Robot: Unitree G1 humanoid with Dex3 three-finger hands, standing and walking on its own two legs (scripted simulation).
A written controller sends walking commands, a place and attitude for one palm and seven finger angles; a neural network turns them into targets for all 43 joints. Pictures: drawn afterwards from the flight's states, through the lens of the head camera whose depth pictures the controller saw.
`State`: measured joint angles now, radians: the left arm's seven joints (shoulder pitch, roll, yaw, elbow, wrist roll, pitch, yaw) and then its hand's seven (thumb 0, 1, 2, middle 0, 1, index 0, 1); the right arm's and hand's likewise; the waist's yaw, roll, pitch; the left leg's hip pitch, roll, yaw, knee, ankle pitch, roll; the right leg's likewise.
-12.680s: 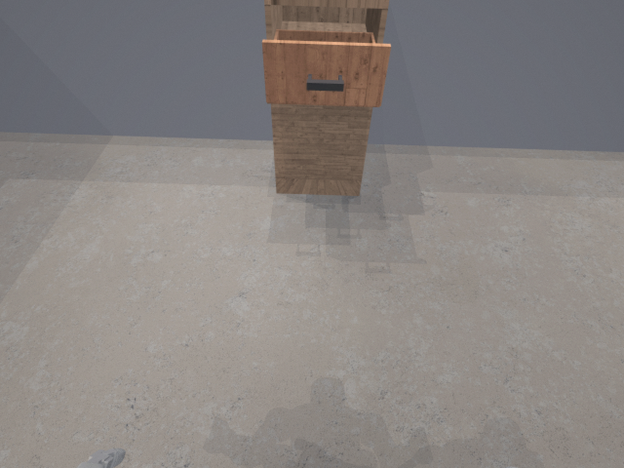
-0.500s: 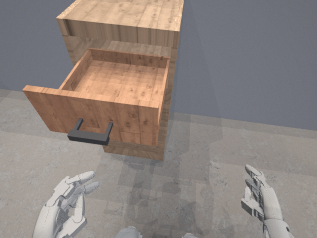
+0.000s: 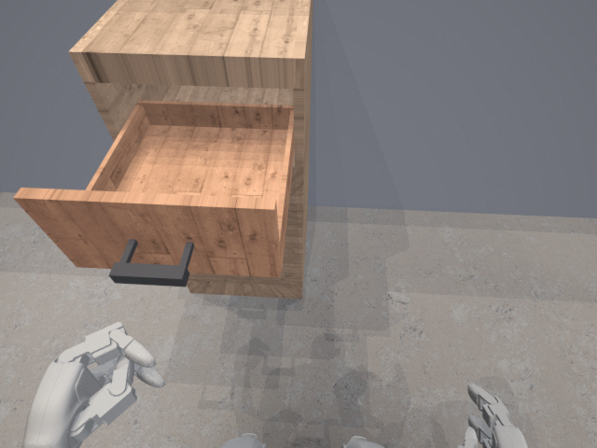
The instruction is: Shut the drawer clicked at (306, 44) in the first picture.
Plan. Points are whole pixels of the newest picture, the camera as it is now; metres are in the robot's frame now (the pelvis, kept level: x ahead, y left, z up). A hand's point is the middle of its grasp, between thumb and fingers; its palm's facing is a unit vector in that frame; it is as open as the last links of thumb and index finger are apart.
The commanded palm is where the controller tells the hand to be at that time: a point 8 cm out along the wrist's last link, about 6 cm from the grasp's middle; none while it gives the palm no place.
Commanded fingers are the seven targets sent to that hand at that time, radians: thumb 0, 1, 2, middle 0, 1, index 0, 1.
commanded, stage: raise the hand and make a fist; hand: left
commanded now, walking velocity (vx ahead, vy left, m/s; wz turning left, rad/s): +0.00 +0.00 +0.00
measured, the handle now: (155, 261) +0.37 +0.23 +0.02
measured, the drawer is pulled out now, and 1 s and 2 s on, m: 0.28 0.28 0.28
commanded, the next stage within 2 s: bring the fist close to the handle in 0.96 s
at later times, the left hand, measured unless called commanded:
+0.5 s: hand (98, 385) +0.17 +0.20 +0.11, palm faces +0.01 -1.00 -0.05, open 3.2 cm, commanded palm +0.13 +0.25 +0.12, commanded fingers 0.00 0.90 0.90 -1.40 -1.60 -1.40 -1.60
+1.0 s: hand (108, 380) +0.18 +0.19 +0.11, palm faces +0.01 -1.00 -0.08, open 3.3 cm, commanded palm +0.13 +0.25 +0.12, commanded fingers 0.00 0.90 0.90 -1.40 -1.60 -1.40 -1.60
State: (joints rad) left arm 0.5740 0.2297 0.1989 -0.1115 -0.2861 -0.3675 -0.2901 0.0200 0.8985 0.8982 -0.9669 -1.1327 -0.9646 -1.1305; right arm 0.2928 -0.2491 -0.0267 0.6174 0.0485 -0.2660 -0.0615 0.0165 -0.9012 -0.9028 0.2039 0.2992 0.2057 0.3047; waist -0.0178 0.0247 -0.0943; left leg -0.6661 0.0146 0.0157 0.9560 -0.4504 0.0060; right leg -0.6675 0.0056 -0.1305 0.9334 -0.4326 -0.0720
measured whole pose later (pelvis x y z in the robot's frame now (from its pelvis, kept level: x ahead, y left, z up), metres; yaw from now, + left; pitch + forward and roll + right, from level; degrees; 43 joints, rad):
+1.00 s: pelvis +0.01 +0.03 +0.02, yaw +0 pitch +5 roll -2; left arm 0.68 0.21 0.10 -0.40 -0.22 -0.22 -0.18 0.02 0.90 0.90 -1.40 -1.60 -1.40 -1.60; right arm 0.27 -0.23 0.03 0.54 0.05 -0.29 -0.04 0.01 -0.90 -0.90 0.20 0.30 0.21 0.30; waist 0.01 0.05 -0.10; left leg -0.51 0.00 0.02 0.88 -0.45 0.04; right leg -0.50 0.00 -0.12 0.82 -0.41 -0.03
